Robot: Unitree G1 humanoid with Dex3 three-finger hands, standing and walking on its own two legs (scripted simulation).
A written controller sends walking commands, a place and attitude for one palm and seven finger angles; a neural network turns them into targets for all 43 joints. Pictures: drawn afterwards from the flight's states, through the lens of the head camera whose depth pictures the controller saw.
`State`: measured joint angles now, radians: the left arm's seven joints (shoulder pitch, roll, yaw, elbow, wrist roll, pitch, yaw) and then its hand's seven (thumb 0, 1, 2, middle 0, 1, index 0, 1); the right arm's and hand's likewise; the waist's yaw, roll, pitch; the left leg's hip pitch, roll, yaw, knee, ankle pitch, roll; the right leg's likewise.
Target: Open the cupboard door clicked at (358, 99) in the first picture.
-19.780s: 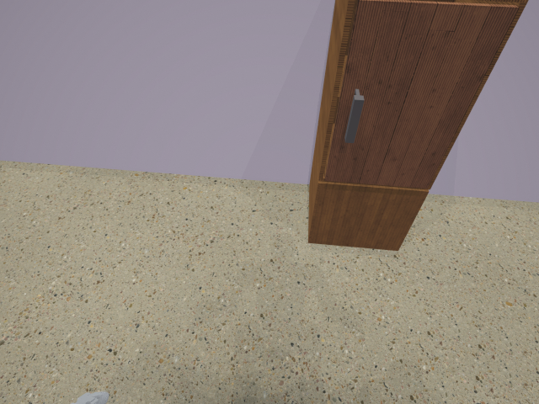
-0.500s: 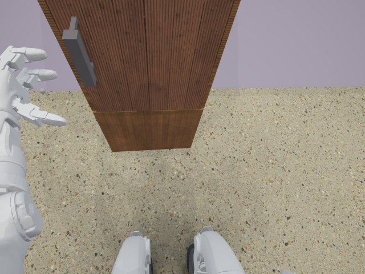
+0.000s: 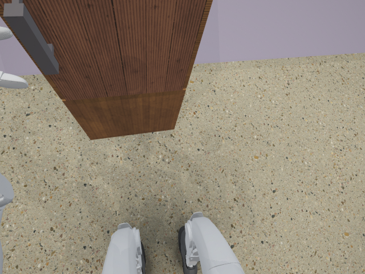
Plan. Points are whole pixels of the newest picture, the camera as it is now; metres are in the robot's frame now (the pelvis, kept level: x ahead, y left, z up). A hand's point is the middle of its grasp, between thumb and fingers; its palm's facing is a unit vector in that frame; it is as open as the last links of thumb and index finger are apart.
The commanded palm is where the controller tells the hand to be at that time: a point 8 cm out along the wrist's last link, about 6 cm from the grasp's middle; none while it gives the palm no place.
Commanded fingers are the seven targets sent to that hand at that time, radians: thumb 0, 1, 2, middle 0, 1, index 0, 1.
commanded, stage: move the hooked fingers beside the handle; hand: left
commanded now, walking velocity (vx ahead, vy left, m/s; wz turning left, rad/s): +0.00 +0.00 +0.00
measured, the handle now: (36, 34) +0.58 +0.23 +0.06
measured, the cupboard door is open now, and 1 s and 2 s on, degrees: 0 0 0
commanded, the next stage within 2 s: slide the fingers in behind the handle in 0.66 s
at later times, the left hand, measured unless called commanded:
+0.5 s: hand out of the picture +0.51 +0.27 +0.07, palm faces +0.05 -1.00 -0.03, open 14.0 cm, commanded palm +0.50 +0.30 +0.06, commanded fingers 0.00 -0.50 0.30 -0.30 -1.20 -0.30 -1.20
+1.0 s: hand (2, 58) +0.52 +0.27 +0.07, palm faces +0.04 -1.00 -0.03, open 14.0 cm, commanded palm +0.51 +0.30 +0.06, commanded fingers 0.00 -0.50 0.30 -0.30 -1.20 -0.30 -1.20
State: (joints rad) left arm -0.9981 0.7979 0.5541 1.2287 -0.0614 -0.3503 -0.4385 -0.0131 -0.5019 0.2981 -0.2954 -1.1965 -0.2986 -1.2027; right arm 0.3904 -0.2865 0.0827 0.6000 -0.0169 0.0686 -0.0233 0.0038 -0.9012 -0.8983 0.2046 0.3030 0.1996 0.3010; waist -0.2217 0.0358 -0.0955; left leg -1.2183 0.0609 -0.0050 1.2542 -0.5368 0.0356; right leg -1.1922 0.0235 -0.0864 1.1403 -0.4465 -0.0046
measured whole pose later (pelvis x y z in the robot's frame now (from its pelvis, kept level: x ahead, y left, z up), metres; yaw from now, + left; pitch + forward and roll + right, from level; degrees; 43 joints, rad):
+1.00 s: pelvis +0.00 +0.00 +0.00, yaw +0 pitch +27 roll -5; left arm -0.95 0.72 0.51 1.20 -0.09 -0.37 -0.42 -0.01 -0.50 0.30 -0.30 -1.20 -0.30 -1.20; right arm 0.38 -0.28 0.07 0.61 -0.01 0.09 -0.02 0.00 -0.90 -0.90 0.20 0.30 0.20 0.30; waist -0.20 0.03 -0.10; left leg -1.18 0.06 -0.01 1.25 -0.54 0.04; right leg -1.15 0.02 -0.09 1.13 -0.45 0.00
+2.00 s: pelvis +0.01 +0.00 +0.01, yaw +1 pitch +27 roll -5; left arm -0.92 0.53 0.43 1.15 -0.07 -0.43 -0.24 -0.01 -0.50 0.30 -0.30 -1.20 -0.30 -1.20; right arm 0.37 -0.26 0.05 0.62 -0.03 0.08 0.01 0.00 -0.90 -0.90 0.20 0.30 0.20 0.30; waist -0.20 0.03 -0.12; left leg -1.15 0.05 0.00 1.23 -0.55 0.04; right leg -1.13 0.02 -0.08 1.13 -0.46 0.00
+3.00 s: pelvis +0.01 +0.00 +0.01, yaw +1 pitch +26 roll -4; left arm -0.94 0.52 0.41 1.19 -0.06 -0.45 -0.20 0.00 0.53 0.74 -0.37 -1.31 -0.36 -1.31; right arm 0.36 -0.26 0.05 0.63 -0.04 0.07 0.01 0.00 -0.90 -0.90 0.20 0.30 0.20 0.30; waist -0.19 0.04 -0.12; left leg -1.14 0.04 0.00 1.23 -0.54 0.03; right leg -1.13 0.01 -0.08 1.14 -0.47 -0.01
